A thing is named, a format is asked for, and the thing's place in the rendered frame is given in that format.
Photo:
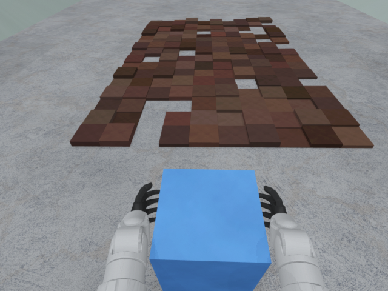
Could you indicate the carton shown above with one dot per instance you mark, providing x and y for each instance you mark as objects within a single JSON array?
[{"x": 209, "y": 232}]

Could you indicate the right robot forearm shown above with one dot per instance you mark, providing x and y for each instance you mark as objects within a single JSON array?
[{"x": 295, "y": 255}]

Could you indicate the left robot forearm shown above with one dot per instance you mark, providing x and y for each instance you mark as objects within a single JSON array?
[{"x": 127, "y": 258}]

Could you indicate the robot right hand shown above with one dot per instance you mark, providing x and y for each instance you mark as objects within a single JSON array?
[{"x": 276, "y": 205}]

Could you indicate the robot left hand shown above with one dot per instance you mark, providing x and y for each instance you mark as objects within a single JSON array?
[{"x": 141, "y": 203}]

